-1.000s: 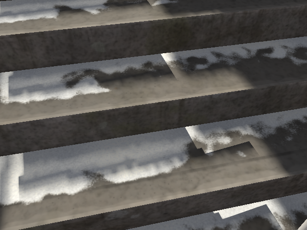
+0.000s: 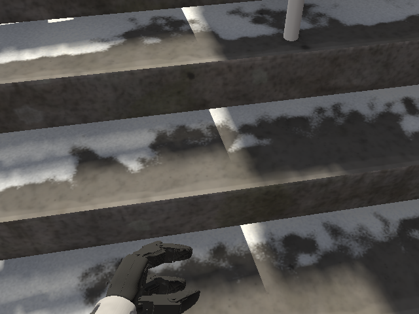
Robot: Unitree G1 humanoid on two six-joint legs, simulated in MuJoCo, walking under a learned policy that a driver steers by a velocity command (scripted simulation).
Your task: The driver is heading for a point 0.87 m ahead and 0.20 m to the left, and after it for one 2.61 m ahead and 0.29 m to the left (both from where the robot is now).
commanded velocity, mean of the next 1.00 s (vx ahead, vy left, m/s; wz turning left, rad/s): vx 0.50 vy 0.00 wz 0.49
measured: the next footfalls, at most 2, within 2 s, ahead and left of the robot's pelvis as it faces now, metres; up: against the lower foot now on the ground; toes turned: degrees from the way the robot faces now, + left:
left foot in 0.56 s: +0.44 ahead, +0.17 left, +0.33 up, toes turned +19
right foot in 1.06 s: +0.77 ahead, +0.12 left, +0.49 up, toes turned +22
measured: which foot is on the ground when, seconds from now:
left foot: down 0.00-0.00, up 0.02-0.54, down 0.56-1.00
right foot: down 0.00-0.60, up 0.62-1.00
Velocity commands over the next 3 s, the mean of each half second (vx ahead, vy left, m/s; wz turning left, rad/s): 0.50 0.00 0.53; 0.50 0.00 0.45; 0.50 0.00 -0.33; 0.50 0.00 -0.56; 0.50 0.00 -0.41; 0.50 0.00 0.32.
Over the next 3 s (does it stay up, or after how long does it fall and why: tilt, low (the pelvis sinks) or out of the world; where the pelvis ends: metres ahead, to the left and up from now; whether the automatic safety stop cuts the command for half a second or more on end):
stays up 1.62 0.32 0.80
